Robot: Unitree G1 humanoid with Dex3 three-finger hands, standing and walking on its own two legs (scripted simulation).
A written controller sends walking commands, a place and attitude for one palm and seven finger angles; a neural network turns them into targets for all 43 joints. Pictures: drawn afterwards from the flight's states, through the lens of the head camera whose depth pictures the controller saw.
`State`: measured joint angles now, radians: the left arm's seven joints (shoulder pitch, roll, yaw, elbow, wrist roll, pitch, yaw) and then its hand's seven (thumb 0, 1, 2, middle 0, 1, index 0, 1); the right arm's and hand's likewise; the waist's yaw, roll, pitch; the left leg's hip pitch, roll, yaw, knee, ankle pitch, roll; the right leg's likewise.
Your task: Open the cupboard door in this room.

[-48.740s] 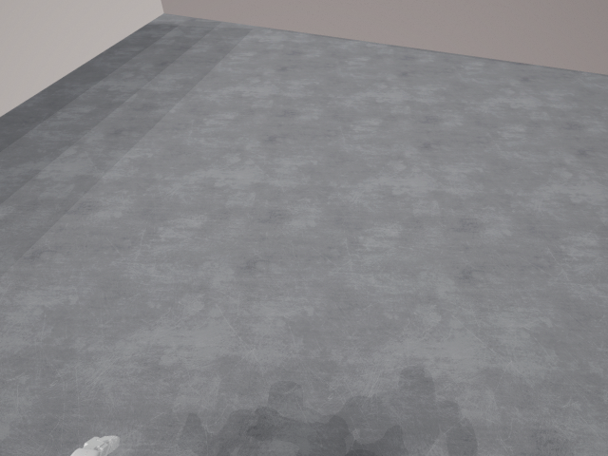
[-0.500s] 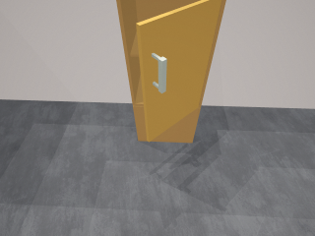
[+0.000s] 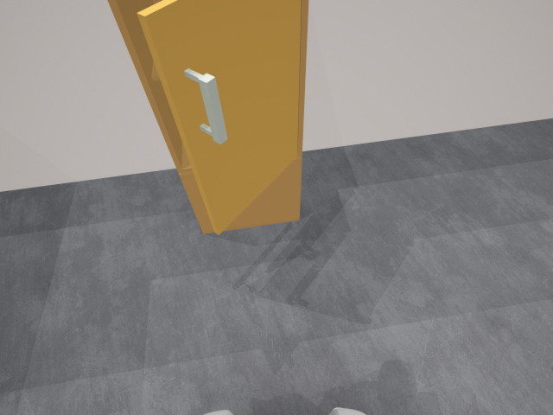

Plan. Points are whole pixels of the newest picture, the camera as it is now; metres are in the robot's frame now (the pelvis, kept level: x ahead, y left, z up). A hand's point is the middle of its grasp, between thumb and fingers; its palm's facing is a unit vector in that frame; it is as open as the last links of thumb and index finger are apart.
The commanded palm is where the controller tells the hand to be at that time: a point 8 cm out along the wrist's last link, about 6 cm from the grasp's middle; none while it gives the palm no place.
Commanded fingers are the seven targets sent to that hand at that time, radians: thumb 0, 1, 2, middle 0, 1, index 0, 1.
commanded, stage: walk to a spot facing it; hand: left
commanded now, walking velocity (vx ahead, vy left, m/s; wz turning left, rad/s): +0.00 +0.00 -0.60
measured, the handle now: (206, 107) +0.59 +0.17 +0.08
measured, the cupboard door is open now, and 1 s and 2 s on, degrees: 43 43 43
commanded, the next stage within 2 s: none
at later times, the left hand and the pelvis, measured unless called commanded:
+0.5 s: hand out of the picture +0.13 +0.19 -0.17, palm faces -0.21 -0.95 -0.21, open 7.4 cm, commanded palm none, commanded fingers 0.00 0.90 0.90 -0.20 -0.30 -0.20 -0.30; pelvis +0.00 +0.00 +0.00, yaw -16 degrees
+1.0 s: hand (223, 381) +0.19 +0.12 -0.18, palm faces -0.54 -0.81 -0.21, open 7.4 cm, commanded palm none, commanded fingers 0.00 0.90 0.90 -0.20 -0.30 -0.20 -0.30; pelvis +0.00 +0.00 -0.01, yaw -35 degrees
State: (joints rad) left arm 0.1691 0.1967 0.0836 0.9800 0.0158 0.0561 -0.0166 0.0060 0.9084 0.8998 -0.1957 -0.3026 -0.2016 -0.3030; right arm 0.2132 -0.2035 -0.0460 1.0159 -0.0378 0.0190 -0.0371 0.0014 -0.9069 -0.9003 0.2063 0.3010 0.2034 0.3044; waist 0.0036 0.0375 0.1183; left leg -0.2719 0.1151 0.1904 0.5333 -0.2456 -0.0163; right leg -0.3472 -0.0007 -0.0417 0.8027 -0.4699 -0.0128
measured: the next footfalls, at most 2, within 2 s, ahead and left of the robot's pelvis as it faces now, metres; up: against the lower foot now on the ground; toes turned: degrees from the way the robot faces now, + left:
left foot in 0.38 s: +0.08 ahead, +0.12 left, +0.00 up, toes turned -12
right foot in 0.68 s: -0.01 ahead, -0.15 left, +0.00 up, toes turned -26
